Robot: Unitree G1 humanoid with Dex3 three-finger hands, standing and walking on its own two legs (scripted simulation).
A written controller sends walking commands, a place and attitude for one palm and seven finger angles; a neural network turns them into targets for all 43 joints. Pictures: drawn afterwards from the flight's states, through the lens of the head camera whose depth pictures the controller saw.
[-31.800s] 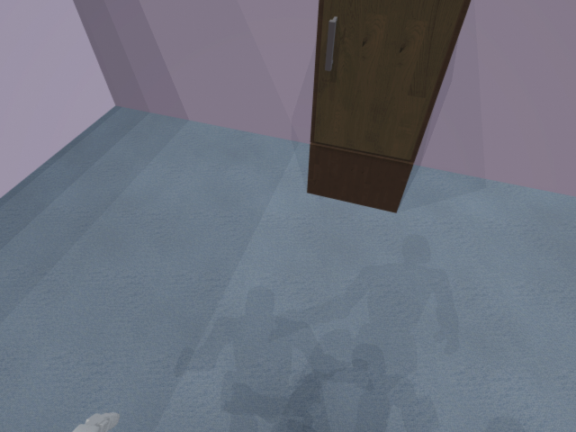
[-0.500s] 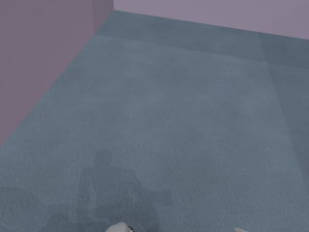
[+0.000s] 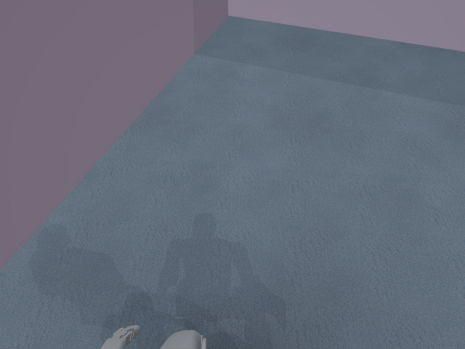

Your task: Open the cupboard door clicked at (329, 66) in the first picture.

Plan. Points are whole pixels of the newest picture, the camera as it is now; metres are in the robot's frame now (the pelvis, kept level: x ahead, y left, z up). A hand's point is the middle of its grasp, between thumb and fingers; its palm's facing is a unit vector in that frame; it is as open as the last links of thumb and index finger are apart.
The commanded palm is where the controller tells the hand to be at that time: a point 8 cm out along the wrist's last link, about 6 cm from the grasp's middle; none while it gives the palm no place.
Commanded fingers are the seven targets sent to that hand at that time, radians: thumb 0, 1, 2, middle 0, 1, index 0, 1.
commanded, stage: turn to face it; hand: left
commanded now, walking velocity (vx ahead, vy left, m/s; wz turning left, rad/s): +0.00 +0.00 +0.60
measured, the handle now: out of the picture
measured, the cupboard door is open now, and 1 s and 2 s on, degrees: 44 44 44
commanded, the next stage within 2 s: none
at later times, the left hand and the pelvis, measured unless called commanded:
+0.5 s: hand out of the picture +0.06 +0.25 -0.16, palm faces +0.31 -0.91 -0.26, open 7.4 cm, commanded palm none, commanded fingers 0.00 0.90 0.90 -0.20 -0.30 -0.20 -0.30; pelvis +0.04 +0.01 +0.00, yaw +17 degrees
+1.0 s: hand out of the picture -0.02 +0.17 -0.18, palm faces +0.60 -0.77 -0.22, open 7.3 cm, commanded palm none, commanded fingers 0.00 0.90 0.90 -0.20 -0.30 -0.20 -0.30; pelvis +0.04 -0.02 -0.01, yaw +38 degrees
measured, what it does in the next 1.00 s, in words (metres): steps on the spot, turning left: left foot, then right foot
